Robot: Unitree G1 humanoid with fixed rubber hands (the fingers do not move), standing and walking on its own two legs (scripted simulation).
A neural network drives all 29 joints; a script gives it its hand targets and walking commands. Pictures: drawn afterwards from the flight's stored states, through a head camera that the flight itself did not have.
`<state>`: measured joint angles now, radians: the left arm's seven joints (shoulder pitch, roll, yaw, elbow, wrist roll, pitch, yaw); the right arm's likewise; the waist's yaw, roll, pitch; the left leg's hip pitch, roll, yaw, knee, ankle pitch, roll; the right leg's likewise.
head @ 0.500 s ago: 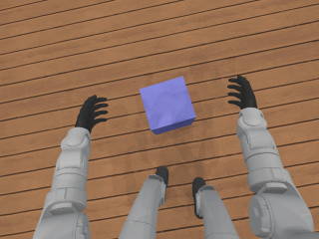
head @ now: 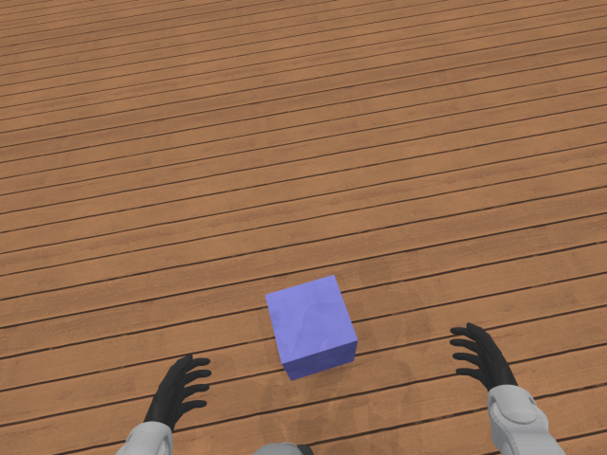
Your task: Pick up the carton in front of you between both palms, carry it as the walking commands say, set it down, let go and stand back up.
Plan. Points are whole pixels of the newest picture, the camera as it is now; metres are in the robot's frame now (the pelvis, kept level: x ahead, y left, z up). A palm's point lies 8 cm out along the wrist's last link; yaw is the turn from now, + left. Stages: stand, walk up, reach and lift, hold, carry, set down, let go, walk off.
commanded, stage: let go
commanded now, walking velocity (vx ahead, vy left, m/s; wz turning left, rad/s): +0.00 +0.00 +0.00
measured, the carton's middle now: (311, 329) +0.45 +0.08 -0.64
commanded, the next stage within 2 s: stand in 0.58 s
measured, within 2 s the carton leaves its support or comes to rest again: neither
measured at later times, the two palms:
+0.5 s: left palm (168, 407) +0.17 +0.23 -0.06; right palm (544, 434) +0.16 -0.25 -0.06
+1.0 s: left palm (130, 413) +0.16 +0.30 -0.10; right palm out of the picture +0.13 -0.28 -0.07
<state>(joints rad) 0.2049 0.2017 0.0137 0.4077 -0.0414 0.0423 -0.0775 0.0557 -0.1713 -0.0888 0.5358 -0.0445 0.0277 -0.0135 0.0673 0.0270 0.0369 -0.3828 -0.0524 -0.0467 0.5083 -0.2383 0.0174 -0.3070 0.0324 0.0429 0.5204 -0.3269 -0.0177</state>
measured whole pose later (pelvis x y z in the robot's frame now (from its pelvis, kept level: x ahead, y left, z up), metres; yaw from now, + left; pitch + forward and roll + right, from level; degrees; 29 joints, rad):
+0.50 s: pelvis +0.00 -0.02 +0.00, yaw +0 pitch -4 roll +1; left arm 0.20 0.24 0.04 0.40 0.02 0.21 -0.03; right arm 0.23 -0.21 -0.01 0.47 0.02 0.09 0.02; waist 0.00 -0.02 0.07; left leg -0.16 -0.03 -0.06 0.48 -0.26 0.00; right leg -0.08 0.05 0.03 0.48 -0.34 -0.04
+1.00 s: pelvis +0.02 +0.02 +0.00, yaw -2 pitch +0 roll +0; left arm 0.19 0.35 0.04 0.71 0.03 0.01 0.02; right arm 0.17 -0.33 -0.05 0.77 -0.03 0.00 -0.02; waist 0.00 -0.06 0.02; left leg -0.22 -0.05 0.00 0.51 -0.29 0.05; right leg -0.13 0.02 0.08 0.47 -0.34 0.01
